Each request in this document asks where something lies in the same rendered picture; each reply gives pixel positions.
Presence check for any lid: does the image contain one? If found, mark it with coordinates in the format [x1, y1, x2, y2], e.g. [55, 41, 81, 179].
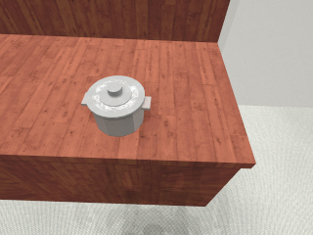
[85, 75, 145, 119]

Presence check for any pot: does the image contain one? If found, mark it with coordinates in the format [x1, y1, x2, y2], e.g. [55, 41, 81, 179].
[81, 93, 152, 137]

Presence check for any table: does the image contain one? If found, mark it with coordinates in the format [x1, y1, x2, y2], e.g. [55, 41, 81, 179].
[0, 0, 256, 207]

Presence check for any knob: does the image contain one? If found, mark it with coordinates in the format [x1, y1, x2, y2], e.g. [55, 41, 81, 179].
[107, 81, 122, 97]

